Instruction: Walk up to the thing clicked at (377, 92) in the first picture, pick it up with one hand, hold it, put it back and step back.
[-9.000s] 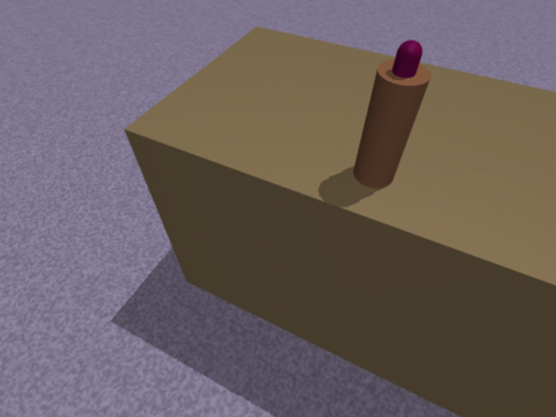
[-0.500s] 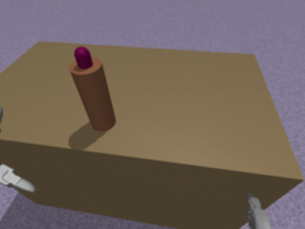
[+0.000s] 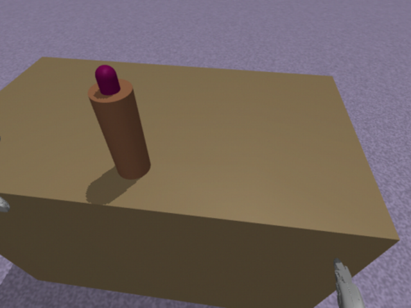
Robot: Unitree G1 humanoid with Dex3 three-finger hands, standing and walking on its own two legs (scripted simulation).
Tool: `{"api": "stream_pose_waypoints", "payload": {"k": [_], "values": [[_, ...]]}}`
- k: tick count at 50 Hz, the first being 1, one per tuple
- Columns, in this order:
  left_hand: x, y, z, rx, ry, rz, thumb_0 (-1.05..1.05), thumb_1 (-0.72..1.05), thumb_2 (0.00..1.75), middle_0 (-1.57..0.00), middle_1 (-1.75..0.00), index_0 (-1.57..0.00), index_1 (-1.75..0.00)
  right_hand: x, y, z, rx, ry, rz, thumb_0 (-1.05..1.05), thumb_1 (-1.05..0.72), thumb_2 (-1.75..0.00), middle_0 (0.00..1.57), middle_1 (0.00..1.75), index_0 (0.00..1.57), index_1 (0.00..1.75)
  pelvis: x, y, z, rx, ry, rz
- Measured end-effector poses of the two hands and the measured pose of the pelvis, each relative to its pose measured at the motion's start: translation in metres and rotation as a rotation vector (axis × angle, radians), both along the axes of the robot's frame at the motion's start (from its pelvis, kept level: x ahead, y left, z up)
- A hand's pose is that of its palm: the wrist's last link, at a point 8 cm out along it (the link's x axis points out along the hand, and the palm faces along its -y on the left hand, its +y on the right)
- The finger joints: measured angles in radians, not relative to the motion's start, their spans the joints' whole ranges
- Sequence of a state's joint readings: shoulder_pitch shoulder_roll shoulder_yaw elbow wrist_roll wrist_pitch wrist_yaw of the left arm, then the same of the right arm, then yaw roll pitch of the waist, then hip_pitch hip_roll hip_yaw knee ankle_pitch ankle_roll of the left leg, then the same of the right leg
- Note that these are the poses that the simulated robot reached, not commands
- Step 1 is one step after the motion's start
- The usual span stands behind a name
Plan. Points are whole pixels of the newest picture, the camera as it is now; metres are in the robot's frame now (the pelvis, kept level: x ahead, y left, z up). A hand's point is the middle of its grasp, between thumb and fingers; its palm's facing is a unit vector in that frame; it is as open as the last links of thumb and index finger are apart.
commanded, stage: go down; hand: left
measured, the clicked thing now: (121, 125) +0.46 +0.19 +0.12
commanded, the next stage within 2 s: approach in 1.96 s
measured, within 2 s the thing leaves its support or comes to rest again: neither
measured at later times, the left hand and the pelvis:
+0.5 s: hand out of the picture +0.34 +0.37 +0.18, palm faces +0.19 -0.98 -0.01, open 17.5 cm; pelvis +0.00 +0.00 +0.00, yaw +0 degrees
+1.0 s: hand out of the picture +0.36 +0.38 +0.18, palm faces +0.18 -0.98 -0.01, open 17.5 cm; pelvis +0.01 +0.00 -0.01, yaw +0 degrees
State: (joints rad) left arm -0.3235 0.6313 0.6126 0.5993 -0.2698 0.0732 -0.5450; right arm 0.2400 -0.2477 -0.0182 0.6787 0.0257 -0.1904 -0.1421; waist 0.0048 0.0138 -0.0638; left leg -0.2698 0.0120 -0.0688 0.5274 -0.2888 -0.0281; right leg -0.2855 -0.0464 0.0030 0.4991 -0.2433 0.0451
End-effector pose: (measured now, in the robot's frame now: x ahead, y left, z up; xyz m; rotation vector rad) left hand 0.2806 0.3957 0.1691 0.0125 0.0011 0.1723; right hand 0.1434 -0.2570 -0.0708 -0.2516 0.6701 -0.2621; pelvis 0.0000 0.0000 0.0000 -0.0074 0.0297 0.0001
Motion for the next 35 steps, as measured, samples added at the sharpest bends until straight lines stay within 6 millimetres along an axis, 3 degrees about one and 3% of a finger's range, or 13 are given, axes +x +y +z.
{"api": "stream_pose_waypoints", "payload": {"k": [11, 35], "values": [[0.016, 0.011, 0.006, 0.004, 0.010, 0.011, -0.01, -0.57, 0.06, -0.05, -0.03, -0.04, -0.05, -0.008, 0.002, -0.004, -0.022, 0.020, 0.001, -0.01, 0.53, -0.06, 0.05, 0.05, 0.05, 0.05, -0.002, 0.000, -0.001, -0.002, 0.029, 0.000], [0.036, 0.026, 0.014, 0.002, 0.007, 0.014, -0.01, -0.54, 0.06, -0.05, -0.03, -0.05, -0.04, 0.002, 0.011, -0.008, -0.024, 0.015, 0.008, -0.01, 0.53, -0.06, 0.05, 0.05, 0.06, 0.05, 0.002, 0.001, -0.003, -0.009, 0.075, 0.004]]}}
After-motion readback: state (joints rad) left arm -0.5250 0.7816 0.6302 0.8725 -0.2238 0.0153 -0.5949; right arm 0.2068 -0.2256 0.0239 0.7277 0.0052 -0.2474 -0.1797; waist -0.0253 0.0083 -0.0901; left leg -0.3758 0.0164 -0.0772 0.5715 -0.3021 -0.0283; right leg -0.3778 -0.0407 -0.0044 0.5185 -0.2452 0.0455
